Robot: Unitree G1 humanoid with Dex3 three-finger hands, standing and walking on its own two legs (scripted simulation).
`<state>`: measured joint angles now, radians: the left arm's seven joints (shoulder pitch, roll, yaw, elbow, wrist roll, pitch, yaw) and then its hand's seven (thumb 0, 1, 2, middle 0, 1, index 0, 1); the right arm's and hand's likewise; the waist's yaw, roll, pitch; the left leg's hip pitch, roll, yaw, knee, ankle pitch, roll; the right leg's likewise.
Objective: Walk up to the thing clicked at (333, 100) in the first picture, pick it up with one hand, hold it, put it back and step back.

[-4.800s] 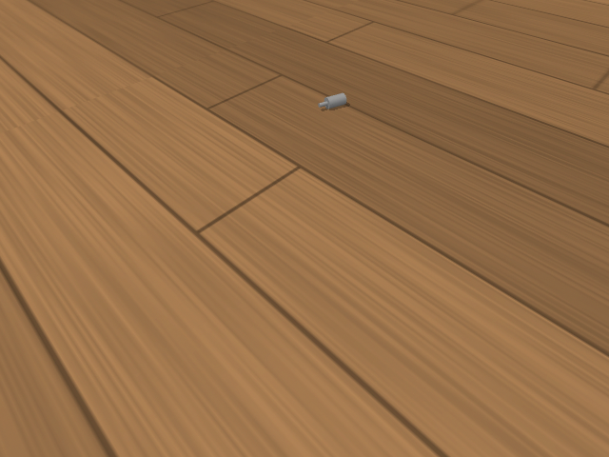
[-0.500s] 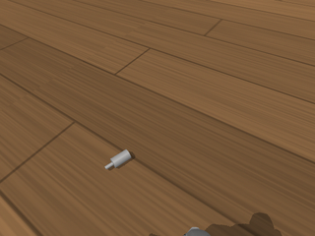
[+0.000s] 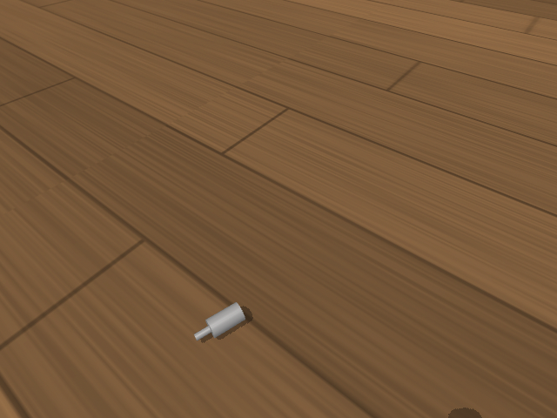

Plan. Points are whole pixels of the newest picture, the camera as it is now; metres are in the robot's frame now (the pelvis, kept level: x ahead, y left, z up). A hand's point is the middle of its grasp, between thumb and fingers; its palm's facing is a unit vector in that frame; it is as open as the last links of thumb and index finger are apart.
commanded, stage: walk up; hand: left
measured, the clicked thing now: (218, 323) +0.58 +0.24 -0.72
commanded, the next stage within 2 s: none
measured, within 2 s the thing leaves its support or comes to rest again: neither
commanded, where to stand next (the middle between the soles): +0.23 +0.01 m, yaw -2 degrees
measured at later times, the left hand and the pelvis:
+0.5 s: hand (129, 377) +0.22 +0.28 -0.14, palm faces -0.11 -0.92 -0.38, open 7.4 cm; pelvis +0.11 +0.02 +0.00, yaw -4 degrees
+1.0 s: hand (125, 379) +0.22 +0.29 -0.16, palm faces -0.06 -0.95 -0.32, open 7.4 cm; pelvis +0.15 +0.03 +0.00, yaw -4 degrees
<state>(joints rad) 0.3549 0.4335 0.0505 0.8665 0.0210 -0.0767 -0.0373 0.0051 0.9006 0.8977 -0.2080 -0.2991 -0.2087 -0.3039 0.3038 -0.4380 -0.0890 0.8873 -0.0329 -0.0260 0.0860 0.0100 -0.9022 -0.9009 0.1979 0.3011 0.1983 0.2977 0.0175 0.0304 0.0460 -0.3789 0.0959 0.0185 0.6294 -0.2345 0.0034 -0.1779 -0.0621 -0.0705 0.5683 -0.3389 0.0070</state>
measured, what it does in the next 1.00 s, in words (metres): walks ahead: right foot, then left foot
